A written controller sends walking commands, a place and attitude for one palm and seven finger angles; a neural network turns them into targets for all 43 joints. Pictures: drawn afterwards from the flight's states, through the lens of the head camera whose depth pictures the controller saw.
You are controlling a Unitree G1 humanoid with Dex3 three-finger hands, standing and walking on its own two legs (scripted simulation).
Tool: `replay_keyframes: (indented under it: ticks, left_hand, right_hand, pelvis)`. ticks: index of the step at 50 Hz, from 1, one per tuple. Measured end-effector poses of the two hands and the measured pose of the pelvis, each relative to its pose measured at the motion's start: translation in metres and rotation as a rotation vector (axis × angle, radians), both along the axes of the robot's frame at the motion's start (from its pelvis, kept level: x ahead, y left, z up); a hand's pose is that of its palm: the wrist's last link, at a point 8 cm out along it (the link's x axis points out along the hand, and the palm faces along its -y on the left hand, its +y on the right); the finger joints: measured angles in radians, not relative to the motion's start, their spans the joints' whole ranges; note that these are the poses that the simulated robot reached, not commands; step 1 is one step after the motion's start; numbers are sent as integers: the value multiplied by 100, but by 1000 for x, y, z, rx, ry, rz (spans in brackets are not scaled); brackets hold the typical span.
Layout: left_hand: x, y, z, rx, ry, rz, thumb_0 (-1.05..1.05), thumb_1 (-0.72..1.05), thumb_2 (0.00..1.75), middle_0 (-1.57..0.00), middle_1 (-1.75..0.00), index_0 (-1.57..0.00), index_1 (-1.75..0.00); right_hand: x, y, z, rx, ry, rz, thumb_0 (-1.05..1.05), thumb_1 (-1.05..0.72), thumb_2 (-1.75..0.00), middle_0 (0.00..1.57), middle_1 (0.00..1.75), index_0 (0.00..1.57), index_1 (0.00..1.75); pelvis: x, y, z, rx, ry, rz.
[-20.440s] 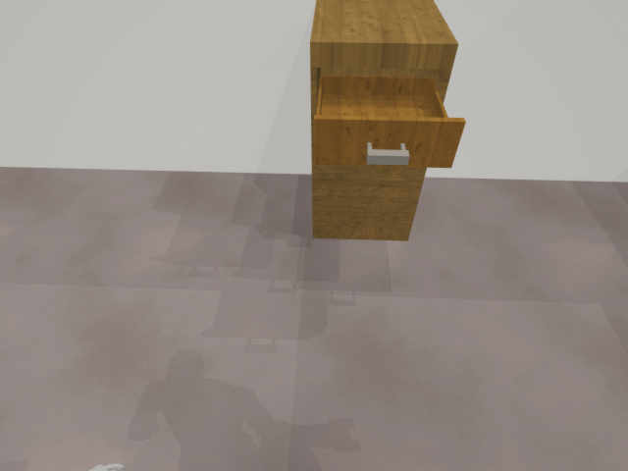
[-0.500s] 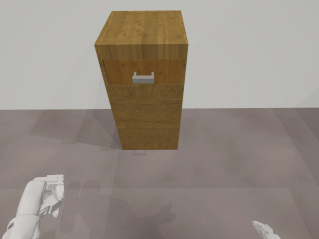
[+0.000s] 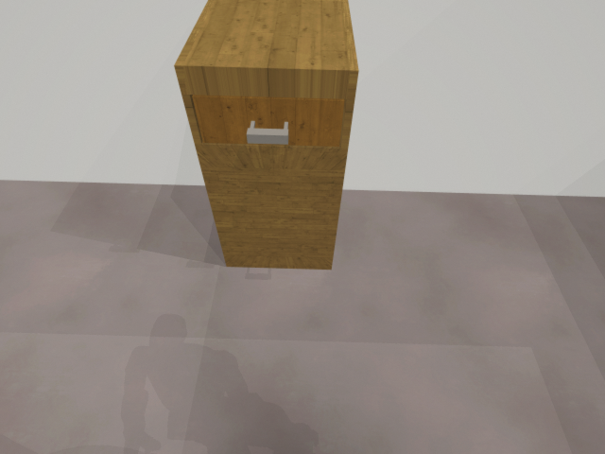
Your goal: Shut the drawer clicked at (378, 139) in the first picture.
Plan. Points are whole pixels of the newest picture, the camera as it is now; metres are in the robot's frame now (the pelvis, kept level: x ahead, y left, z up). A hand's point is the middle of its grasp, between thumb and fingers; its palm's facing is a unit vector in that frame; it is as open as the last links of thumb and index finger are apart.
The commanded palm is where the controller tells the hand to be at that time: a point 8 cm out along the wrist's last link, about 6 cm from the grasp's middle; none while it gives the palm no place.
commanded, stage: let the arm hang, fingers relaxed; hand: left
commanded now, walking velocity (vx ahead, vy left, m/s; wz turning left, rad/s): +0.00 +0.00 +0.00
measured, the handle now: (268, 130) +0.85 +0.14 -0.09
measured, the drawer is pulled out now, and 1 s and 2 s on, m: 0.00 0.00 0.00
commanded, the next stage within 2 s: look to check the result in 0.48 s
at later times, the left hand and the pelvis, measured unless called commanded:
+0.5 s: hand out of the picture +0.04 +0.17 -0.17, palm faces -0.01 -0.98 -0.19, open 7.3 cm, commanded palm none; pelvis +0.02 -0.01 +0.00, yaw -1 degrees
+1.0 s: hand out of the picture +0.04 +0.17 -0.17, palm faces +0.00 -0.98 -0.22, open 7.3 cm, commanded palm none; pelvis +0.03 -0.01 +0.00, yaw -1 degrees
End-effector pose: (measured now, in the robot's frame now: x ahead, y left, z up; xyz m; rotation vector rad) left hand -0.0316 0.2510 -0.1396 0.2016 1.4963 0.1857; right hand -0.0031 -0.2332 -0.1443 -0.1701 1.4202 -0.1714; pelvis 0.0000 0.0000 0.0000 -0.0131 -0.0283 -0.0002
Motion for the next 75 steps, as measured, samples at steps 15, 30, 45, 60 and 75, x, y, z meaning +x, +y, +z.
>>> replay_keyframes:
  ticks: [15, 30, 45, 60, 75]
  left_hand:
    - [65, -21, 0, -27, -165, -46, 0, 91, 90, -21, -32, -22, -32]
    - [66, -34, -5, -53, -114, -35, 0, 91, 90, -20, -30, -20, -30]
    - [58, -32, -3, -33, -74, -22, 0, 91, 90, -20, -30, -20, -30]
    - [76, -32, -1, -30, -112, -34, 0, 91, 90, -20, -30, -20, -30]
    - [85, -29, 0, -15, -123, -42, 0, 91, 90, -20, -30, -20, -30]
  right_hand:
    - [20, 1, -3, 20, -71, -23, 1, -91, -90, 20, 30, 20, 30]
    - [11, -4, 0, 0, -6, -40, 1, -91, -90, 20, 30, 20, 30]
    - [28, -2, -2, 13, -25, -37, 1, -91, -90, 20, 30, 20, 30]
    - [41, -12, -1, -1, -50, -30, 1, -91, -90, 20, 30, 20, 30]
    - [39, -19, 1, -11, -37, -34, 1, -91, -90, 20, 30, 20, 30]
  pelvis:
    - [8, -4, 0, 8, -5, -12]
    - [20, -8, 1, 12, 4, -17]
    - [29, -10, 1, 14, 4, -24]
    - [33, -12, 2, 17, 4, -25]
    - [37, -15, 2, 19, 4, -26]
